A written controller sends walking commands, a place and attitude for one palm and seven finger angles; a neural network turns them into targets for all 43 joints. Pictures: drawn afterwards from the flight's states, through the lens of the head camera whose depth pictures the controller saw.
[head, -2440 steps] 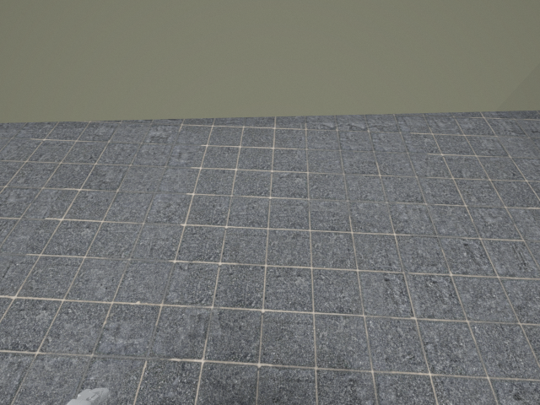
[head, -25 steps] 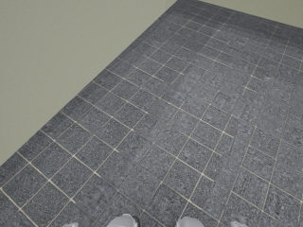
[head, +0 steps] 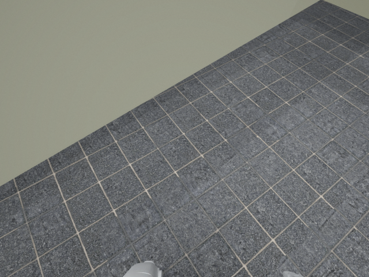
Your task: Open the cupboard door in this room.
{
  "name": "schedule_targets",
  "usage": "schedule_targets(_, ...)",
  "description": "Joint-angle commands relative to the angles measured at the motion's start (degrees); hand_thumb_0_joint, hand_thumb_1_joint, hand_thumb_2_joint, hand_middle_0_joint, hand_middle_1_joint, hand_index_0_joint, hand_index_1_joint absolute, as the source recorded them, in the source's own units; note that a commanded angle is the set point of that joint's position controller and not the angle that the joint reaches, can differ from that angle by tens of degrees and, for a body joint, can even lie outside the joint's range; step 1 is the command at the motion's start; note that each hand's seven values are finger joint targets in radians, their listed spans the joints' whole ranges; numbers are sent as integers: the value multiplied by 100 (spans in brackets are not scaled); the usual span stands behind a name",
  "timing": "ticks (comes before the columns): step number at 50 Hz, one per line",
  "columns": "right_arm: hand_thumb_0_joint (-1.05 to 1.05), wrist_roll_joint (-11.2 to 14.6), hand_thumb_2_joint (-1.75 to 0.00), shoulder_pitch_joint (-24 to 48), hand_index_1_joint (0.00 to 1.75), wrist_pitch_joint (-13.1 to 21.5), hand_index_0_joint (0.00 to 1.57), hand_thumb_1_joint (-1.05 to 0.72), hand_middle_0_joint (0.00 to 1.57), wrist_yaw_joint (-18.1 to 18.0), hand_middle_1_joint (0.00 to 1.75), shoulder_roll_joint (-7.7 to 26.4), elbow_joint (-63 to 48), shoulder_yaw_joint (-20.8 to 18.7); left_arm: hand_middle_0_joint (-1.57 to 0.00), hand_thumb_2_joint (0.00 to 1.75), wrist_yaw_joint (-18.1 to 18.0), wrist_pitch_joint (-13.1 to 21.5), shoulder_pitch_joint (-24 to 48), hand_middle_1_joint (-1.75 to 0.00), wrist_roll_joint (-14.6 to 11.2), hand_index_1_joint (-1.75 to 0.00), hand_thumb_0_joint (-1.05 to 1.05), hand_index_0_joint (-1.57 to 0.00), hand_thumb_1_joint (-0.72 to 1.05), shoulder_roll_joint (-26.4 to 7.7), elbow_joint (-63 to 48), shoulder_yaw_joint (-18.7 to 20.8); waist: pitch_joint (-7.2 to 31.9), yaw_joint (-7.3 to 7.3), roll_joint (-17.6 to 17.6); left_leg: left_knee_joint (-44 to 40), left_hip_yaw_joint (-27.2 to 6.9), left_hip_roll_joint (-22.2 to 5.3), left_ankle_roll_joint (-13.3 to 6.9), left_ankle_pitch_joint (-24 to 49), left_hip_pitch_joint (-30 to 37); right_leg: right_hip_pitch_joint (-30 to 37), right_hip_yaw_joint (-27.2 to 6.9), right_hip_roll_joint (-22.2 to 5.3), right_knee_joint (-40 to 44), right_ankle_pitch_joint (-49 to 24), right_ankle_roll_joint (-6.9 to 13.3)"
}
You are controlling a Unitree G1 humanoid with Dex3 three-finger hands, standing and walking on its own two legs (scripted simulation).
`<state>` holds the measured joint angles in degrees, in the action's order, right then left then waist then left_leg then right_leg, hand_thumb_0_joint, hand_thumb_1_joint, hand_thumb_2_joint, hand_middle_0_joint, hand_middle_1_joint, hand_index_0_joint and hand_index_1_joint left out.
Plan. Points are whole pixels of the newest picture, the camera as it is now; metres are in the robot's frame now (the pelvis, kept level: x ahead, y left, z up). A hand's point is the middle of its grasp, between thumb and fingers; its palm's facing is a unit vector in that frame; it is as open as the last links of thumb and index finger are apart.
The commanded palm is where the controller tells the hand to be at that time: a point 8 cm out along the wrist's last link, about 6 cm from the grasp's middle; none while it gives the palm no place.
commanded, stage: turn to face it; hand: left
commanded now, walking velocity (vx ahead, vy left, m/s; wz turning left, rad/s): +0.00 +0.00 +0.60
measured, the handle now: out of the picture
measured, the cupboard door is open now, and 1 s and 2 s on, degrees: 52 52 52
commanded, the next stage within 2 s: none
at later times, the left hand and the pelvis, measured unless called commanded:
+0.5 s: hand out of the picture +0.06 +0.18 -0.15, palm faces +0.28 -0.92 -0.28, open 7.4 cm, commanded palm none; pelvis +0.03 -0.04 +0.00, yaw +17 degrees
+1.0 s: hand out of the picture +0.03 +0.22 -0.15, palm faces +0.56 -0.79 -0.26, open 7.4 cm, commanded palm none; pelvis +0.06 -0.02 +0.01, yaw +34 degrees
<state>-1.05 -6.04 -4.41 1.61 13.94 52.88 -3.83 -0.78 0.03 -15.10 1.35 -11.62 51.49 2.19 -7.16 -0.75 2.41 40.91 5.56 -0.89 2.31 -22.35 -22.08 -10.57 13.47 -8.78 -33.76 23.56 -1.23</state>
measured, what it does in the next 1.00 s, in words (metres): steps on the spot, turning left: left foot, then right foot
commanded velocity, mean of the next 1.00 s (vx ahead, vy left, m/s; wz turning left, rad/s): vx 0.00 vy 0.00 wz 0.60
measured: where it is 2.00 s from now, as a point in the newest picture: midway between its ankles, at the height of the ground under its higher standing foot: outside the picture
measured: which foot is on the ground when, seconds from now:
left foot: up 0.00-0.02, down 0.04-0.36, up 0.38-0.68, down 0.70-1.00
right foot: down 0.00-0.04, up 0.06-0.34, down 0.36-0.70, up 0.72-1.00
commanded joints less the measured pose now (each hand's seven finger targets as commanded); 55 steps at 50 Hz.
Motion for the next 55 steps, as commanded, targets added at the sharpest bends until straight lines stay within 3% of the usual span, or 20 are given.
schedule_targets(1,0,-57,-90,-777,30,333,20,-90,20,-40,30,1109,-376,-258,-20,90,-15,62,-84,-30,-78,-30,0,-20,90,-1121,-438,385,1768,521,-542,-1495,-1083,-933,-682,3129,2531,-908,-175,-550,-2032,-2951,-112)
schedule_targets(2,0,-26,-90,-1275,30,330,20,-90,20,-80,30,1657,-285,-399,-20,90,5,48,274,-30,-96,-30,0,-20,90,-723,-745,236,1821,769,-2044,-1530,-2989,-2453,-1701,5952,3044,-2365,-473,173,-3259,1478,-386)
schedule_targets(3,0,10,-90,-1492,30,309,20,-90,20,-131,30,1580,-119,-357,-20,90,-83,-71,670,-30,-33,-30,0,-20,90,-868,-814,246,1801,807,-1261,-1510,-2694,-2425,-1816,5371,2697,-2445,-1200,135,-3488,1505,-313)
schedule_targets(5,0,-29,-90,-767,30,329,20,-90,20,-240,30,1321,-350,-306,-20,90,-68,-101,756,-30,-59,-30,0,-20,90,-765,-643,262,1300,513,-1291,-1719,-2350,-1904,-1530,3869,1783,-2418,-1405,101,-3418,896,-342)
schedule_targets(8,0,-52,-90,-180,30,352,20,-90,20,-231,30,1126,-498,-220,-20,90,35,-181,434,-30,-35,-30,0,-20,90,-672,-433,294,953,156,-1101,-1969,-1800,-1280,-1171,2758,1053,-1919,-1252,314,-2776,242,-342)
schedule_targets(16,0,-23,-90,216,30,242,20,-90,20,-171,30,1098,-688,-319,-20,90,28,-62,-176,-30,-38,-30,0,-20,90,-750,-439,336,977,-194,-1090,-1349,-2026,-742,-808,1520,-206,229,-922,751,277,-855,-240)
schedule_targets(17,0,25,-90,188,30,244,20,-90,20,-144,30,841,-761,-286,-20,90,-10,6,-410,-30,15,-30,0,-20,90,-1080,-434,405,1070,-334,-175,-551,-1622,-238,-475,672,-793,840,-1602,52,1202,-771,-71)
schedule_targets(18,0,50,-90,109,30,257,20,-90,20,-112,30,425,-883,-229,-20,90,-61,56,-419,-30,94,-30,0,-20,90,-1600,-478,495,1066,-357,1624,1083,-647,598,-19,-1031,-1591,1050,-3459,-1620,1824,-1166,613)
schedule_targets(20,0,5,-90,148,30,174,20,-90,20,-99,30,565,-858,-295,-20,90,-121,34,-22,-30,26,-30,0,-20,90,-1370,-601,422,1011,-141,1403,2957,-1005,186,-80,-1128,-1366,138,-3334,-1810,1751,-1623,1032)
schedule_targets(22,0,-8,-90,27,30,126,20,-90,20,-22,30,544,-631,-246,-20,90,-112,37,492,-30,3,-30,0,-20,90,-986,-708,280,751,134,1035,3270,-836,-69,48,-320,-1249,-55,-1941,-1104,1420,-2409,815)
schedule_targets(24,0,20,-90,-26,30,110,20,-90,20,16,30,393,-553,-169,-20,90,-108,71,468,-30,7,-30,0,-20,90,-922,-709,252,841,150,1020,2615,-551,-70,137,-196,-1080,256,-1243,-894,1235,-3293,681)
schedule_targets(30,0,65,-90,371,30,217,20,-90,20,33,30,187,-629,-40,-20,90,-107,57,-182,-30,49,-30,0,-20,90,-1253,-382,396,1046,-241,969,215,35,43,58,-421,-414,1113,-898,-1180,610,-4601,730)
schedule_targets(33,0,34,-90,-207,30,276,20,-90,20,7,30,416,-507,-91,-20,90,-53,33,-29,-30,-26,-30,0,-20,90,-1304,-393,445,1201,105,713,-1227,137,140,-93,766,826,469,-471,-1073,-176,-4067,327)
schedule_targets(34,0,-9,-90,-669,30,332,20,-90,20,-3,30,818,-413,-195,-20,90,-27,10,20,-30,-66,-30,0,-20,90,-1145,-490,431,1535,371,-151,-1637,-581,-490,-372,2160,1991,-498,-256,-841,-1149,-2939,21)
schedule_targets(35,0,-47,-90,-1067,30,342,20,-90,20,-39,30,1465,-388,-372,-20,90,25,-5,229,-30,-95,-30,0,-20,90,-711,-719,284,1618,596,-2029,-1710,-2743,-2134,-1247,4612,2871,-2249,-241,39,-2487,1062,-409)
schedule_targets(36,0,-23,-90,-1418,30,302,20,-90,20,-104,30,1532,-210,-366,-20,90,-37,-93,696,-30,-22,-30,0,-20,90,-761,-876,244,1574,753,-1621,-1738,-2836,-2397,-1675,4828,2537,-2467,-963,132,-3071,1581,-334)
schedule_targets(42,0,-20,-90,-561,30,412,20,-90,20,-279,30,992,-383,-181,-20,90,11,-161,559,-30,-52,-30,0,-20,90,-678,-431,287,1195,182,-963,-1820,-1700,-1327,-1189,4344,1786,-2227,-1368,256,-3128,48,-401)
schedule_targets(53,0,-30,-90,-283,30,299,20,-90,20,-224,30,1078,-442,-309,-20,90,-10,-69,413,-30,-105,-30,0,-20,90,-664,-561,258,1180,-10,-1194,-1394,-2312,-900,-963,3455,819,-264,-1069,849,81,-605,-256)
schedule_targets(54,0,12,-90,-214,30,297,20,-90,20,-210,30,985,-490,-308,-20,90,-31,-7,130,-30,-98,-30,0,-20,90,-794,-494,297,1262,-155,-895,-1067,-2199,-654,-725,2819,427,444,-1154,679,948,-1254,-221)
schedule_targets(55,0,73,-90,-280,30,300,20,-90,20,-162,30,680,-568,-279,-20,90,-84,62,-121,-30,-8,-30,0,-20,90,-1270,-462,393,1441,-260,317,-181,-1631,-81,-322,1216,-597,1465,-2195,-433,1511,-1809,87)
